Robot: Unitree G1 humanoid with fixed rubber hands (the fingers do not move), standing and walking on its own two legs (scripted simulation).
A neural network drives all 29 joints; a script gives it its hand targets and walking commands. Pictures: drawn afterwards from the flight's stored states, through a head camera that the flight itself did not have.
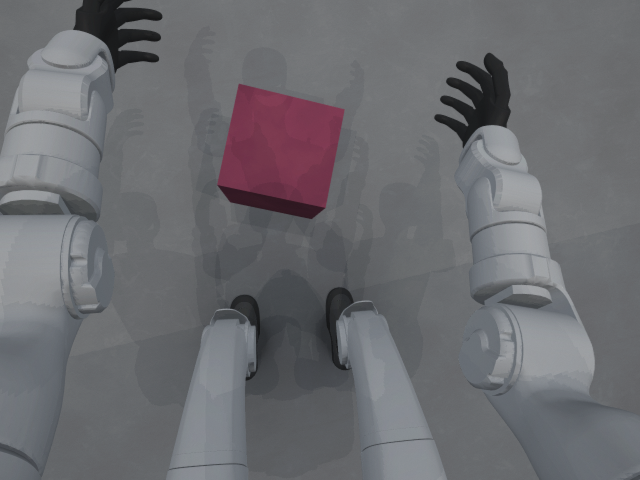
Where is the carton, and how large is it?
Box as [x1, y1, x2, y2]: [217, 84, 344, 218]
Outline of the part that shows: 239,84 217,183 218,186 231,202 309,218 313,217 325,207 344,109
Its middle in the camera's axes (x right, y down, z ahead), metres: -0.08 -0.17 +0.87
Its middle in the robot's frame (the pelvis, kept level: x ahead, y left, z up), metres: +0.54 +0.00 -0.53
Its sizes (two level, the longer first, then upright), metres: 0.210 0.200 0.250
